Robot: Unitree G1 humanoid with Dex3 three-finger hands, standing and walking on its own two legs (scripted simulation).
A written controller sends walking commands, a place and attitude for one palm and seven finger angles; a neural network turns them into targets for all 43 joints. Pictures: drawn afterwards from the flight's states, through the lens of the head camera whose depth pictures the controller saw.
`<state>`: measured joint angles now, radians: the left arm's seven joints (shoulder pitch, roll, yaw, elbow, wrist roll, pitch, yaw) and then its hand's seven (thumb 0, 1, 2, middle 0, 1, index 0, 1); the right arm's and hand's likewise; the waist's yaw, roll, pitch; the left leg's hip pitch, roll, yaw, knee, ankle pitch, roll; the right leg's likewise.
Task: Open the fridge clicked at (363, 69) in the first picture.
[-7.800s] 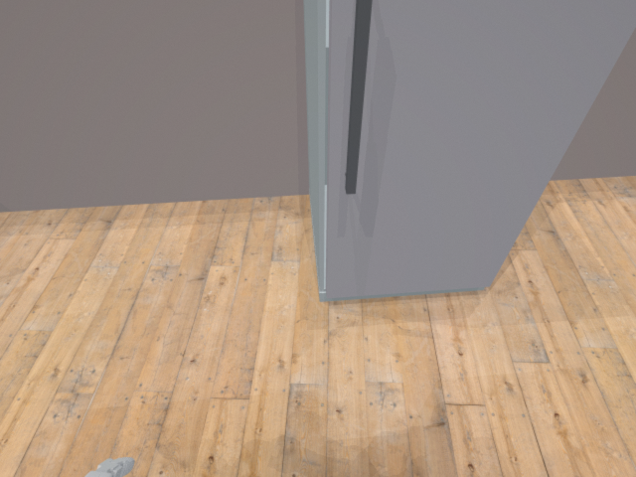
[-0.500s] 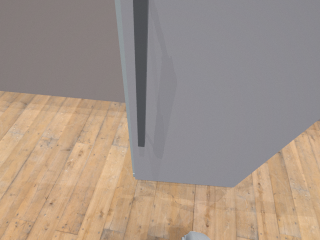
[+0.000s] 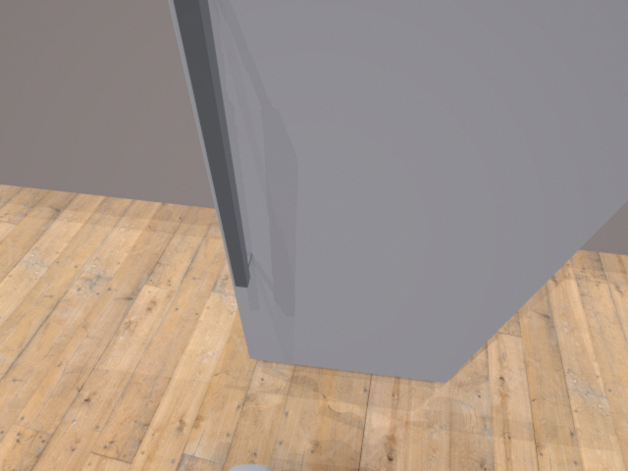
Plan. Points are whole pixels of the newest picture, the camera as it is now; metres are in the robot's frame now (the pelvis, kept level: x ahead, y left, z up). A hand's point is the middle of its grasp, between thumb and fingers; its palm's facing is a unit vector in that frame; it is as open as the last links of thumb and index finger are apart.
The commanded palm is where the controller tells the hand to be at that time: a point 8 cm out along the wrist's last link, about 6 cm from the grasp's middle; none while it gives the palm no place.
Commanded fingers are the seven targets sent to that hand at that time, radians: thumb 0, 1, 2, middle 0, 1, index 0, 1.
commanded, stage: come to a stop and stand still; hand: left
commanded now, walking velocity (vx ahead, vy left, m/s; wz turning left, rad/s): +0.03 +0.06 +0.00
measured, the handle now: (229, 173) +0.45 +0.17 +0.12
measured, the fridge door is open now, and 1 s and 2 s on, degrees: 0 0 0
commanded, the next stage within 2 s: look again from close up in 1.16 s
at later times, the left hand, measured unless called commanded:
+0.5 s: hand out of the picture -0.09 +0.18 -0.17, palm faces +0.03 -0.98 -0.18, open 7.3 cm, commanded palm none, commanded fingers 0.00 0.90 0.90 -0.20 -0.30 -0.20 -0.30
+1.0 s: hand out of the picture -0.15 +0.14 -0.17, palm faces +0.04 -0.99 -0.13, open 7.3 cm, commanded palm none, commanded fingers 0.00 0.90 0.90 -0.20 -0.30 -0.20 -0.30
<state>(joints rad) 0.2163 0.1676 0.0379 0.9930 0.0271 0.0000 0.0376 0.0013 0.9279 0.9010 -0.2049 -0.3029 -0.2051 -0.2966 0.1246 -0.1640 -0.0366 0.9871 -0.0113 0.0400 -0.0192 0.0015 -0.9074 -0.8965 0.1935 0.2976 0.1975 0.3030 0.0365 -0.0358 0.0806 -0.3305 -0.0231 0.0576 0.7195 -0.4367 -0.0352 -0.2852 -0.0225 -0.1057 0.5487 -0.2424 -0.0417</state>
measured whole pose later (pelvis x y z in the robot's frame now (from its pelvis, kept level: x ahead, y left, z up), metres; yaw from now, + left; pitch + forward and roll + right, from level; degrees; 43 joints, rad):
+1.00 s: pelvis -0.09 +0.00 +0.01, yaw -1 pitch -2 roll +0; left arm 0.42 0.08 0.00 1.15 0.02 0.00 0.04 0.00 0.91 0.90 -0.20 -0.30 -0.20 -0.30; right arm 0.36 -0.08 -0.01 1.15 -0.02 0.02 -0.03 0.00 -0.91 -0.90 0.20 0.30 0.20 0.30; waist -0.01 0.00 0.01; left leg -0.31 -0.01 0.07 0.39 -0.07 0.04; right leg -0.15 0.01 -0.05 0.47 -0.29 -0.02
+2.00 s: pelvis -0.04 +0.03 +0.00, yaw -4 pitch -1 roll +0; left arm 0.31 0.19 -0.01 1.05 0.02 0.00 0.04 0.00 0.91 0.90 -0.20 -0.30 -0.20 -0.30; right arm 0.22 -0.19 0.01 1.06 -0.01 -0.02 -0.02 0.00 -0.90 -0.90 0.20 0.30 0.20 0.30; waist 0.00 -0.03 0.01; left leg -0.26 -0.05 0.10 0.47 -0.19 0.09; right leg -0.09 -0.02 0.01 0.46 -0.35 0.02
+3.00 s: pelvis -0.09 -0.02 -0.05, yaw +0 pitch +2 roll -3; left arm 0.37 0.30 0.25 -0.03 -0.34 -0.41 -0.30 0.01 0.38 0.68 -0.23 -0.64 -0.23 -0.63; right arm 0.23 -0.29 0.06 0.64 0.02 -0.32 -0.10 0.01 -0.90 -0.90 0.20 0.30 0.20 0.30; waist 0.06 0.04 -0.05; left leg -0.66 0.00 -0.07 0.94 -0.32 0.01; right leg -0.44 0.07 -0.13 0.90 -0.50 -0.06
